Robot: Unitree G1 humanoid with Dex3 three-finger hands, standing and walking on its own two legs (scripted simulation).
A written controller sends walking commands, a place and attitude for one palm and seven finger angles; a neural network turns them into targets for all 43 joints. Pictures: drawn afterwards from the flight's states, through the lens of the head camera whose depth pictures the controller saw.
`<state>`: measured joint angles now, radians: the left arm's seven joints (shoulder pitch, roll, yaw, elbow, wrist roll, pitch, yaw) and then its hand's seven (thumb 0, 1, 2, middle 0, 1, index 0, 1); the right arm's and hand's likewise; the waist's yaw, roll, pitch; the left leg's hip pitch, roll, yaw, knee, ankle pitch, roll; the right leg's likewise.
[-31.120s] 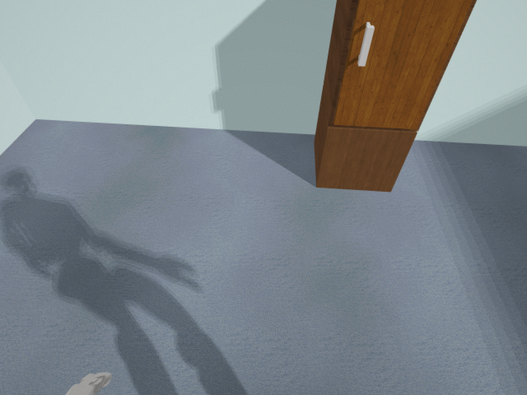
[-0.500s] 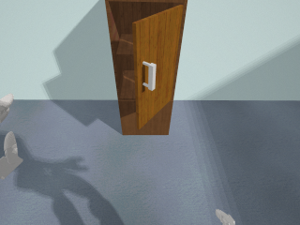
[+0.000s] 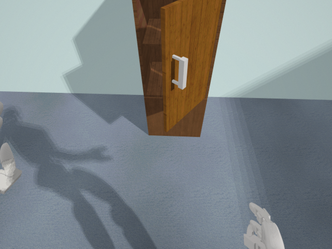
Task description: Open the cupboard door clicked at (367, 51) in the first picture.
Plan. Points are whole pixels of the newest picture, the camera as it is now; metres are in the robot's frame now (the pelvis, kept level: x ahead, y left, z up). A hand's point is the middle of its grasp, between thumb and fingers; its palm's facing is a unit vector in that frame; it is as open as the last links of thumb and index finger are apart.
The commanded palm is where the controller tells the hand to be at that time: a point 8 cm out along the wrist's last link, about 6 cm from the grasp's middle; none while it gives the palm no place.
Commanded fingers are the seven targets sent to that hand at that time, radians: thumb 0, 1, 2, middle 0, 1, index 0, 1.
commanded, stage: let the arm hang, fingers relaxed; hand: left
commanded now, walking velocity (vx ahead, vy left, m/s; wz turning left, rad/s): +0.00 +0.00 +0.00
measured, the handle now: (178, 71) +0.73 -0.01 +0.02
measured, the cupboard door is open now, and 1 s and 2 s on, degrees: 52 52 52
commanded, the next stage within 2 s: look to check the result in 1.16 s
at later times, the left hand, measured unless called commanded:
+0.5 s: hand out of the picture +0.00 +0.22 -0.17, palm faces +0.05 -0.98 -0.22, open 7.0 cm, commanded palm none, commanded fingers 0.00 0.90 0.90 -0.20 -0.30 -0.20 -0.30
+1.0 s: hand out of the picture -0.01 +0.20 -0.16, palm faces +0.03 -0.98 -0.19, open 7.4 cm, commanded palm none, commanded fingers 0.00 0.90 0.90 -0.20 -0.30 -0.20 -0.30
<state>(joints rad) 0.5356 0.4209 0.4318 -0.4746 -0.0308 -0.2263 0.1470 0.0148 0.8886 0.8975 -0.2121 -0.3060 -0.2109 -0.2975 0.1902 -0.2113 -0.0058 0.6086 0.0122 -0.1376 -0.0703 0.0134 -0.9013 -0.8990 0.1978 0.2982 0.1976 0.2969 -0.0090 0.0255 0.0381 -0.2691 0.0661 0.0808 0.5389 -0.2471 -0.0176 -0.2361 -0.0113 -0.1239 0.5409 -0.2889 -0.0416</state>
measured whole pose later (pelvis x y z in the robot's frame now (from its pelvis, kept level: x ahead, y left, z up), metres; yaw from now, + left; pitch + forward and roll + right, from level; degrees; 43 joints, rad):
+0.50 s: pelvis -0.01 +0.03 +0.00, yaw +3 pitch -1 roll -1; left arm 0.29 0.20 0.01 0.97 0.01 0.03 0.01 -0.02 0.98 0.90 -0.21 -0.30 -0.20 -0.30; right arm 0.27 -0.19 0.01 1.02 -0.02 0.04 0.00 0.01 -0.90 -0.90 0.20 0.30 0.20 0.30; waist 0.00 0.01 0.08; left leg -0.28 0.02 0.05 0.49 -0.19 0.02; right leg -0.22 -0.05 -0.15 0.47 -0.23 -0.01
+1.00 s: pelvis -0.01 +0.04 +0.01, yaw +1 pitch -2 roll +0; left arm 0.26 0.14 0.00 1.14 0.01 0.00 0.02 0.00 0.91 0.90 -0.20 -0.30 -0.20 -0.29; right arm 0.28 -0.14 0.00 1.14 -0.02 0.01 -0.01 0.01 -0.91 -0.90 0.20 0.30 0.20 0.30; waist -0.01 0.03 0.05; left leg -0.21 0.00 0.09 0.40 -0.16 0.03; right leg -0.18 -0.07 -0.11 0.43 -0.21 0.01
